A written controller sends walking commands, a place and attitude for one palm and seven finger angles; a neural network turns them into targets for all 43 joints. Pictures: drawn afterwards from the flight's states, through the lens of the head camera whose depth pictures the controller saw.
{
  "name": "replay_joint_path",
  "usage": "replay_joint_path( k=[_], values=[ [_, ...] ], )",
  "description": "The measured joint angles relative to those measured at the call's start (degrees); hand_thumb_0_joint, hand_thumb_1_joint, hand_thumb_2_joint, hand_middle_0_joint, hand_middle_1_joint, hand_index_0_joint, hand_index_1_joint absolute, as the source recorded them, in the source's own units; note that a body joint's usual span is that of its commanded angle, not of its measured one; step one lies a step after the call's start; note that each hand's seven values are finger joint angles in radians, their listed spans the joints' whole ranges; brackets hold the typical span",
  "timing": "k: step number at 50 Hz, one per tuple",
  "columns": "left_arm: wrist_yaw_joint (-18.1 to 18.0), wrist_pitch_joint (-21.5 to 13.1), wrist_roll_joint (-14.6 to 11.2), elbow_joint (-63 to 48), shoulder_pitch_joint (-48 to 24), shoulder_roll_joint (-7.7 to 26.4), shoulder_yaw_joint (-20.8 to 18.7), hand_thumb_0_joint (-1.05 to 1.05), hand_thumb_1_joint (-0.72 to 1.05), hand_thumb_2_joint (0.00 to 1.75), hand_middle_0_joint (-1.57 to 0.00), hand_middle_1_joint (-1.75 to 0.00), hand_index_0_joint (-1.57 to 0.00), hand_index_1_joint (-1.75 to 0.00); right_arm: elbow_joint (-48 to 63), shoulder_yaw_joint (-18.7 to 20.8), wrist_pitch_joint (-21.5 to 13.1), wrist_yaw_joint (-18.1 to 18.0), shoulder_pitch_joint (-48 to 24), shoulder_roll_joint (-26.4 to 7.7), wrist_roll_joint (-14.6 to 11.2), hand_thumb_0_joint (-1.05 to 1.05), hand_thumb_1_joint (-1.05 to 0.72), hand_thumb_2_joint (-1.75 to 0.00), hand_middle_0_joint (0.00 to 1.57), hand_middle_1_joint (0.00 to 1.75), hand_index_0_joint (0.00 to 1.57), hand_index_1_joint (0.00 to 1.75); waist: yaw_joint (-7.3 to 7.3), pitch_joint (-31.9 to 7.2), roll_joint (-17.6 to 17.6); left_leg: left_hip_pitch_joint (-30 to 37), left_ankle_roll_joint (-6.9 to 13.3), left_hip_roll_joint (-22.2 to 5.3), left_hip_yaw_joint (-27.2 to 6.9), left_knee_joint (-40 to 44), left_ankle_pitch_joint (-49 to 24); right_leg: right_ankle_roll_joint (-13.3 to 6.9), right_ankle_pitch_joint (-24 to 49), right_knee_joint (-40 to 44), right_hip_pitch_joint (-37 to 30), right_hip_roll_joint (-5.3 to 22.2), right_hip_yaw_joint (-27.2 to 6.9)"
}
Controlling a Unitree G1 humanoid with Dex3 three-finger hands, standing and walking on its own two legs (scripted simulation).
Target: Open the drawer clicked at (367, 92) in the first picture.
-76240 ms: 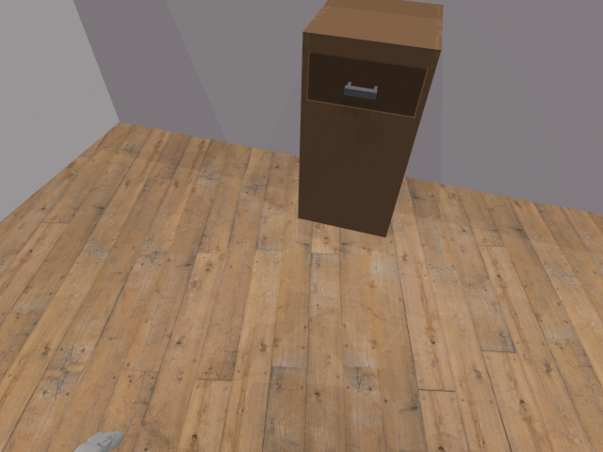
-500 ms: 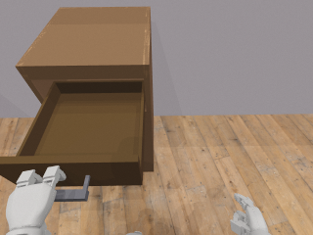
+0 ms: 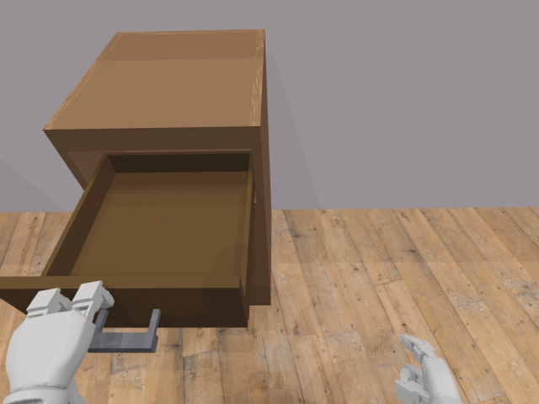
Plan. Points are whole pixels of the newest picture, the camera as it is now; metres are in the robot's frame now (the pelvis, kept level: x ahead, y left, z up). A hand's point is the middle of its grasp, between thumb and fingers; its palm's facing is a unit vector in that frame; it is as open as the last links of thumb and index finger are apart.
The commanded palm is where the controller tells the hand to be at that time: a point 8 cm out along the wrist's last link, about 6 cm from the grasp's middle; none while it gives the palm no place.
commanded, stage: lift the hand off the handle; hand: left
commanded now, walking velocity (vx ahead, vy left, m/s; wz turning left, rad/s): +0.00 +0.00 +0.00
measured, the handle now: (125, 328) +0.22 +0.26 -0.04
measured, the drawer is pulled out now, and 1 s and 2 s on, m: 0.30 0.30 0.30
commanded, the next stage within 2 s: draw the hand back to the body in 1.26 s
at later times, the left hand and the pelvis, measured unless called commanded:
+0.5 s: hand (65, 336) +0.18 +0.29 +0.05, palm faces +0.02 -0.05 -1.00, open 13.8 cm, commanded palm +0.16 +0.28 +0.11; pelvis +0.00 +0.00 +0.01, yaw +0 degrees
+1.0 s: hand (50, 330) +0.18 +0.29 +0.09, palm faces +0.04 -0.06 -1.00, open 13.8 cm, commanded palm +0.15 +0.28 +0.15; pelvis +0.01 +0.01 +0.02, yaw +0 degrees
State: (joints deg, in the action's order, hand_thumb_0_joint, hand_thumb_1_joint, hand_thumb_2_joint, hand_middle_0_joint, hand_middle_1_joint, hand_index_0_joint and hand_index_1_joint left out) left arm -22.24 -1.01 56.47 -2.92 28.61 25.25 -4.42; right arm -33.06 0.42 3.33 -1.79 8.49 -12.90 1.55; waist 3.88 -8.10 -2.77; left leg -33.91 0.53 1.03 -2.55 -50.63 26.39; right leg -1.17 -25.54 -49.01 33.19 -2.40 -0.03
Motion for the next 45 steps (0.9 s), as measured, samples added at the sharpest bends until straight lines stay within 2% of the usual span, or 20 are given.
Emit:
replay_joint_path(
  k=[12, 20, 28, 35, 45],
  values=[
    [1.1, -2.1, -1.3, -4.0, 2.1, 1.3, -1.7, -0.01, -0.49, 0.3, -0.32, -1.2, -0.35, -1.21, 0.2, 0.6, -0.2, 0.2, 0.2, -0.5, 0.0, 0.01, -0.9, -0.9, 0.2, 0.3, 0.21, 0.3, 0.19, 0.4, -0.5, 1.9, -0.1, -0.2, 0.1, 1.8, -0.6, -0.1, 0.7, 1.9, -1.9, -0.1, -0.1],
    [2.6, -0.5, -2.6, -4.3, 0.6, 1.8, -2.4, -0.01, -0.49, 0.3, -0.32, -1.2, -0.33, -1.2, 0.2, 0.4, 0.1, -0.1, 0.1, -0.5, -0.5, 0.01, -0.9, -0.9, 0.2, 0.3, 0.21, 0.3, 0.6, 0.8, -0.8, 3.4, 0.0, 0.0, -0.2, 3.3, -1.4, 0.0, 1.3, 3.4, -3.5, 0.1, 0.1],
    [5.6, 0.0, -2.8, -6.5, -0.1, 2.0, -0.8, -0.01, -0.49, 0.3, -0.32, -1.2, -0.32, -1.2, 0.7, -0.2, 0.1, -0.2, 0.2, -0.4, -0.7, 0.01, -0.9, -0.9, 0.2, 0.3, 0.21, 0.3, 0.68, 1.3, -0.9, 5.7, 0.2, 0.1, 0.0, 5.5, -2.2, 0.2, 2.2, 5.7, -5.9, 0.3, -0.1],
    [6.2, 0.0, -3.3, -11.2, 3.6, 2.7, -1.5, -0.01, -0.49, 0.3, -0.32, -1.2, -0.32, -1.2, 1.6, -0.3, 0.7, 0.6, 0.3, -0.2, -1.0, 0.01, -0.9, -0.9, 0.2, 0.3, 0.21, 0.3, 0.9, 1.2, -1.3, 7.5, 0.3, -0.1, 0.4, 7.1, -2.6, 0.4, 2.9, 7.5, -7.6, 0.1, -0.6],
    [8.2, 1.0, -4.4, -12.6, 2.6, 2.7, -1.3, -0.01, -0.49, 0.3, -0.32, -1.2, -0.32, -1.2, 1.5, -0.5, 0.7, 0.3, 0.3, -0.6, -1.2, 0.01, -0.9, -0.9, 0.2, 0.3, 0.21, 0.3, 2.01, 2.0, -1.5, 9.2, 0.5, 0.4, -0.2, 8.7, -3.5, 0.6, 3.6, 9.2, -9.7, 0.7, -0.1]
  ],
)
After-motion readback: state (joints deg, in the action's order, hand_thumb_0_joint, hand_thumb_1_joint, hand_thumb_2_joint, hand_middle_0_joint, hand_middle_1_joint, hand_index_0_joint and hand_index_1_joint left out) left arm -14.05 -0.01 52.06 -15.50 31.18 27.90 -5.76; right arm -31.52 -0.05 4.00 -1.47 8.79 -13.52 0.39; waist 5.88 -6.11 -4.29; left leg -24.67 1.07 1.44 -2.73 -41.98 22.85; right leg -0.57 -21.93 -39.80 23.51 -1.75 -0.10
